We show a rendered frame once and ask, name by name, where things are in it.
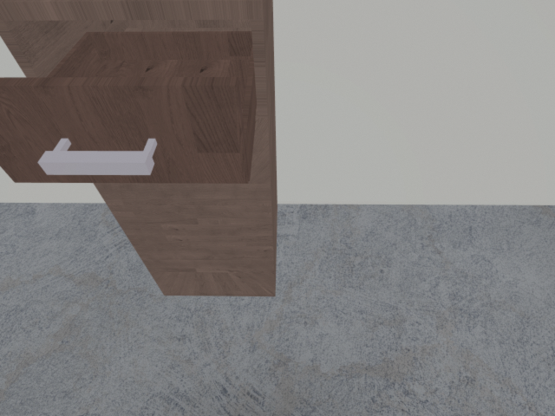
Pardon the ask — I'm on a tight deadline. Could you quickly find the drawer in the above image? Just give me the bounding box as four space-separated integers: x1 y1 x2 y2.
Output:
0 31 257 184

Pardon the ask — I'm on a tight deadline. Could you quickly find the cabinet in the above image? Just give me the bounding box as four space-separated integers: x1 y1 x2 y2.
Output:
0 0 278 296

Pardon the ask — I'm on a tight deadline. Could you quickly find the handle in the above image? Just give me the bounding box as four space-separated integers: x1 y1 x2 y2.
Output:
37 139 157 175

